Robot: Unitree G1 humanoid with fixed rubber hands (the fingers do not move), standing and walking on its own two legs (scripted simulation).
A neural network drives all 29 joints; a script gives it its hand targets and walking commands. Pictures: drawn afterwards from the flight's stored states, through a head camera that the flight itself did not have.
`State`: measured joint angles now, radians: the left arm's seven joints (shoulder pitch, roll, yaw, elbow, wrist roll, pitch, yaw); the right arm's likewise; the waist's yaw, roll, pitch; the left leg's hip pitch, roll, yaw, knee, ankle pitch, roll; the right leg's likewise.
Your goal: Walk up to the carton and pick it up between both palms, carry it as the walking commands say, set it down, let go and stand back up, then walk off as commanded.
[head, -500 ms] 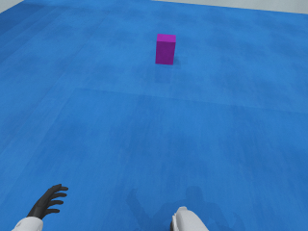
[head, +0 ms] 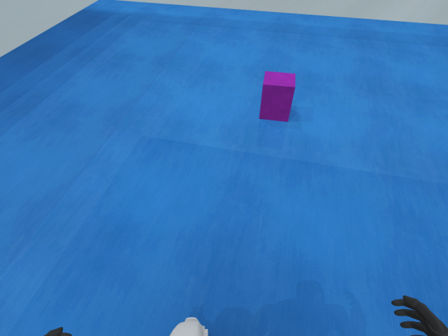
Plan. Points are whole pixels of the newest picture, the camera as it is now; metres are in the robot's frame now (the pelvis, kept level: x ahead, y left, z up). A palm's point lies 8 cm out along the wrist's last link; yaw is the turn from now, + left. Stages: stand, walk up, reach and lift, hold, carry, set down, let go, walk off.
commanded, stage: walk up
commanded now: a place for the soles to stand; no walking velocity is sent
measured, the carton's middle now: (276, 96) +1.77 -0.20 -0.62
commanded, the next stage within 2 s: none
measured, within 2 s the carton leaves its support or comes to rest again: neither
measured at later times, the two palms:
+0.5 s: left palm (163, 154) +0.55 +0.23 -0.03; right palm out of the picture +0.26 -0.38 -0.07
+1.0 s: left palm (153, 143) +0.64 +0.30 -0.08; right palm (375, 125) +0.71 -0.36 -0.03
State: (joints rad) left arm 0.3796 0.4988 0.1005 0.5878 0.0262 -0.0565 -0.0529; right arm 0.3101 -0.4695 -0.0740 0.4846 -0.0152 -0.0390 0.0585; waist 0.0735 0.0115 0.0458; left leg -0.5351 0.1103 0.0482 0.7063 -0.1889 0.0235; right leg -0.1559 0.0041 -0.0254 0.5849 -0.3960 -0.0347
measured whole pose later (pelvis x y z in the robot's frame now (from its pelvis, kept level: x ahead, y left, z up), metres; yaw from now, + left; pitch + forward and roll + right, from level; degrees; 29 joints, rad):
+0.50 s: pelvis +0.30 -0.04 -0.02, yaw -6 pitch -3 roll +1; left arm 0.15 0.48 0.08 0.46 0.04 -0.02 -0.06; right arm 0.55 -0.52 -0.08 0.56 0.00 -0.04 0.02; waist -0.09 -0.02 0.07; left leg -0.09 0.15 0.10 0.81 -0.53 -0.02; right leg -0.45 -0.02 -0.05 0.66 -0.17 -0.06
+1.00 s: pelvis +0.56 -0.03 -0.01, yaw +0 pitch -4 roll +1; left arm 0.39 0.49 0.08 0.52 0.01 -0.01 -0.05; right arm 0.32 -0.49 -0.07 0.47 -0.02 -0.05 -0.02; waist 0.04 -0.06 0.10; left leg -0.35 0.02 0.08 0.67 -0.26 0.04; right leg -0.41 -0.05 0.02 1.22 -0.47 -0.02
